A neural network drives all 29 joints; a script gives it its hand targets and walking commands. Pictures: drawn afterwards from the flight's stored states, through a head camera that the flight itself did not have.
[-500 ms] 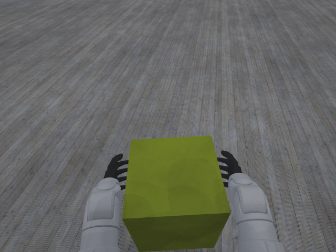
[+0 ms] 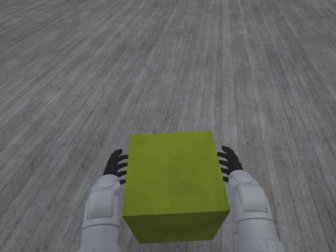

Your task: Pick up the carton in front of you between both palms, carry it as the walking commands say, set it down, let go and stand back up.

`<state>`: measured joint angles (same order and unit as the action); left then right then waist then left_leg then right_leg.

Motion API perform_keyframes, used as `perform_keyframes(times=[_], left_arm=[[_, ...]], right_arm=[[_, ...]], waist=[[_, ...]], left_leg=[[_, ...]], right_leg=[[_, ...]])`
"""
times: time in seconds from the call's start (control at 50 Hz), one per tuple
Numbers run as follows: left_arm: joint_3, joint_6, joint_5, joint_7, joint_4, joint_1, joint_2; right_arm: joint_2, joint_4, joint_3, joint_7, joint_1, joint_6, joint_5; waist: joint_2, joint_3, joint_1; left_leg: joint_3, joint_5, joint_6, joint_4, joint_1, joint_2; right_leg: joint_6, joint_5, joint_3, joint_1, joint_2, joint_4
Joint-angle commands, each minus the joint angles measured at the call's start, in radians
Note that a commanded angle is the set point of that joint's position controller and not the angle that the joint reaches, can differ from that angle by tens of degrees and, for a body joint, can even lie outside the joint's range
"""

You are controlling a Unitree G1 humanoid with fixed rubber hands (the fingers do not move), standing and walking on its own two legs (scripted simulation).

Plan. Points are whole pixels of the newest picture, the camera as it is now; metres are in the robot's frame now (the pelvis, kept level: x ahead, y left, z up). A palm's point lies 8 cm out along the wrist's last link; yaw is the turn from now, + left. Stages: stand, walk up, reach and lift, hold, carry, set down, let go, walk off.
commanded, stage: carry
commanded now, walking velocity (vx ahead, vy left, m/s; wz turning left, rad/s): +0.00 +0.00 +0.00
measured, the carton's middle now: (173, 190) +0.29 +0.00 -0.04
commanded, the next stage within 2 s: hold in 0.02 s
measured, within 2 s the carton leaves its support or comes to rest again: neither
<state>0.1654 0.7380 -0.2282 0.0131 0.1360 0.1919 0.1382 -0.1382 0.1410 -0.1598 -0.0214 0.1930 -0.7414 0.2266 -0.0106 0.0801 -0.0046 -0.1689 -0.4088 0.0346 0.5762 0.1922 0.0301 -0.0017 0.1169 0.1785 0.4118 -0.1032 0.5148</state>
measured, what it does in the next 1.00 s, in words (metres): lowers itself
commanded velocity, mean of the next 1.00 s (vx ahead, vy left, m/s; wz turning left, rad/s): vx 0.00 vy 0.00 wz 0.00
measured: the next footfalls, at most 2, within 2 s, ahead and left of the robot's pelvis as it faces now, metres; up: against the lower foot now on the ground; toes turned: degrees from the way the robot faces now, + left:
none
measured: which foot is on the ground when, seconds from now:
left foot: down 0.00-1.00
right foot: down 0.00-1.00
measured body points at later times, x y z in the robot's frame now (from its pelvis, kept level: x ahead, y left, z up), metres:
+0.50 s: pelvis -0.01 -0.05 +0.01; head -0.02 -0.07 +0.46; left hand +0.26 +0.17 +0.04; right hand +0.32 -0.13 +0.03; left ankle -0.06 +0.08 -0.73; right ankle +0.09 -0.16 -0.73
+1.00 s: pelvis -0.05 -0.07 -0.07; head +0.16 -0.05 +0.33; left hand +0.32 +0.17 -0.14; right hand +0.36 -0.14 -0.15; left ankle -0.06 +0.08 -0.73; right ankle +0.09 -0.16 -0.73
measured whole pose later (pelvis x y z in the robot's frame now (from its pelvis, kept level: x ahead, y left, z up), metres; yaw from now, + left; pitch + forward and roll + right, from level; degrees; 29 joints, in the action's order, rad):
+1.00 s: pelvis -0.05 -0.07 -0.07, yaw +14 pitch +25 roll +1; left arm 0.42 0.16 -0.27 -0.06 0.64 0.68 0.07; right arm -0.18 0.46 -0.41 -0.08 0.57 -0.20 0.29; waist -0.04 -0.04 -0.01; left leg 0.13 -0.41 -0.06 1.01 1.02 -0.06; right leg 0.02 0.20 -0.08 1.14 0.04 0.92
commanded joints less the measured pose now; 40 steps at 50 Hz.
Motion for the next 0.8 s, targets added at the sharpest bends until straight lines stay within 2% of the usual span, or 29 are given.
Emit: perform_keyframes(times=[0.0,0.02,0.04,0.06,0.08,0.1,0.12,0.14,0.16,0.2,0.26,0.3,0.36,0.4,0.46,0.5,0.56,0.62,0.68,0.72,0.78], left_arm=[[-0.559,-0.033,0.237,-0.207,-0.061,0.435,0.870],[-0.515,-0.048,0.221,-0.208,0.015,0.365,0.908],[-0.495,-0.080,0.196,-0.196,-0.015,0.353,0.863],[-0.490,-0.092,0.182,-0.188,-0.002,0.362,0.856],[-0.456,-0.102,0.162,-0.172,0.030,0.323,0.830],[-0.458,-0.109,0.156,-0.171,0.024,0.340,0.835],[-0.457,-0.117,0.157,-0.172,0.035,0.353,0.848],[-0.454,-0.127,0.163,-0.170,0.054,0.350,0.858],[-0.489,-0.129,0.178,-0.180,0.027,0.392,0.879],[-0.530,-0.125,0.213,-0.199,0.009,0.445,0.903],[-0.551,-0.114,0.229,-0.222,0.021,0.481,0.898],[-0.546,-0.108,0.228,-0.236,0.046,0.498,0.896],[-0.525,-0.108,0.221,-0.249,0.075,0.520,0.899],[-0.485,-0.118,0.198,-0.263,0.115,0.567,0.877],[-0.387,-0.158,0.143,-0.293,0.230,0.668,0.836],[-0.302,-0.196,0.095,-0.315,0.322,0.744,0.813],[-0.156,-0.251,0.013,-0.332,0.451,0.832,0.777],[-0.009,-0.294,-0.076,-0.321,0.560,0.849,0.713],[0.081,-0.341,-0.133,-0.296,0.612,0.818,0.636],[0.090,-0.387,-0.138,-0.285,0.615,0.811,0.610],[0.043,-0.478,-0.107,-0.280,0.607,0.834,0.630]], right_arm=[[-0.865,-0.073,0.559,0.213,0.454,0.038,-0.244],[-0.873,-0.100,0.536,0.216,0.352,0.040,-0.236],[-0.831,-0.149,0.548,0.214,0.365,0.055,-0.233],[-0.833,-0.154,0.552,0.211,0.394,0.061,-0.233],[-0.802,-0.146,0.556,0.214,0.409,0.066,-0.232],[-0.816,-0.150,0.567,0.217,0.417,0.075,-0.240],[-0.821,-0.151,0.580,0.218,0.436,0.082,-0.249],[-0.812,-0.139,0.587,0.222,0.452,0.090,-0.247],[-0.837,-0.130,0.587,0.222,0.442,0.096,-0.246],[-0.858,-0.107,0.577,0.217,0.430,0.097,-0.231],[-0.865,-0.051,0.533,0.214,0.404,0.093,-0.197],[-0.876,-0.016,0.514,0.214,0.408,0.091,-0.183],[-0.895,0.009,0.508,0.223,0.444,0.089,-0.180],[-0.930,0.036,0.502,0.224,0.509,0.088,-0.182],[-0.985,0.125,0.464,0.229,0.634,0.100,-0.177],[-1.012,0.215,0.407,0.232,0.709,0.119,-0.160],[-1.002,0.352,0.272,0.216,0.783,0.160,-0.101],[-0.916,0.434,0.118,0.175,0.793,0.209,-0.014],[-0.795,0.447,0.008,0.135,0.756,0.278,0.063],[-0.745,0.439,-0.016,0.114,0.747,0.336,0.088],[-0.756,0.417,0.036,0.097,0.782,0.434,0.077]], waist=[[0.000,0.237,0.000],[-0.151,0.067,0.018],[-0.149,0.107,0.014],[-0.094,0.119,0.015],[-0.080,0.124,0.035],[-0.039,0.116,0.034],[-0.025,0.126,0.041],[-0.039,0.135,0.043],[-0.031,0.129,0.023],[-0.027,0.155,-0.005],[-0.038,0.125,-0.038],[-0.040,0.097,-0.043],[-0.034,0.083,-0.033],[-0.010,0.072,-0.013],[0.023,0.051,0.026],[0.035,0.049,0.044],[0.035,0.042,0.043],[0.027,0.035,0.026],[0.017,0.060,0.008],[0.016,0.108,0.000],[0.023,0.230,0.003]], left_leg=[[0.102,0.300,0.000,-0.124,0.049,0.123],[0.284,0.559,0.006,-0.256,0.184,-0.035],[0.308,0.653,-0.001,-0.244,0.120,-0.024],[0.315,0.725,-0.012,-0.234,0.044,-0.038],[0.300,0.692,-0.015,-0.242,-0.041,-0.053],[0.294,0.665,-0.021,-0.240,-0.065,-0.066],[0.292,0.656,-0.027,-0.240,-0.082,-0.070],[0.279,0.584,-0.029,-0.261,-0.102,-0.073],[0.283,0.560,-0.036,-0.263,-0.076,-0.076],[0.284,0.600,-0.053,-0.252,-0.088,-0.078],[0.271,0.498,-0.063,-0.269,-0.076,-0.094],[0.267,0.409,-0.060,-0.287,-0.019,-0.100],[0.262,0.318,-0.048,-0.305,0.046,-0.107],[0.254,0.224,-0.028,-0.307,0.100,-0.112],[0.235,0.054,0.008,-0.285,0.193,-0.115],[0.222,-0.010,0.026,-0.246,0.246,-0.117],[0.214,-0.029,0.037,-0.170,0.313,-0.121],[0.214,-0.002,0.033,-0.099,0.377,-0.127],[0.213,0.039,0.025,-0.036,0.449,-0.139],[0.211,0.069,0.018,0.012,0.515,-0.148],[0.211,0.112,0.005,0.090,0.629,-0.164]], right_leg=[[-0.015,-0.178,-0.080,-0.214,-0.064,-0.018],[-0.034,-0.278,-0.243,-0.575,0.211,-0.015],[-0.031,-0.325,-0.255,-0.591,0.195,-0.034],[-0.026,-0.344,-0.255,-0.552,0.206,-0.051],[-0.014,-0.358,-0.252,-0.525,0.202,-0.067],[-0.002,-0.326,-0.245,-0.506,0.215,-0.084],[0.011,-0.315,-0.236,-0.501,0.221,-0.095],[0.015,-0.292,-0.234,-0.504,0.221,-0.102],[0.017,-0.249,-0.226,-0.508,0.235,-0.109],[0.011,-0.233,-0.222,-0.505,0.245,-0.119],[0.002,-0.177,-0.221,-0.492,0.246,-0.143],[-0.001,-0.146,-0.217,-0.524,0.242,-0.149],[0.003,-0.115,-0.211,-0.569,0.233,-0.153],[0.011,-0.074,-0.214,-0.595,0.223,-0.154],[0.027,0.070,-0.225,-0.597,0.202,-0.144],[0.034,0.167,-0.239,-0.572,0.188,-0.126],[0.038,0.241,-0.266,-0.509,0.171,-0.096],[0.039,0.225,-0.274,-0.426,0.166,-0.057],[0.039,0.137,-0.269,-0.334,0.174,0.009],[0.039,0.055,-0.263,-0.284,0.182,0.068],[0.042,-0.058,-0.256,-0.238,0.193,0.159]])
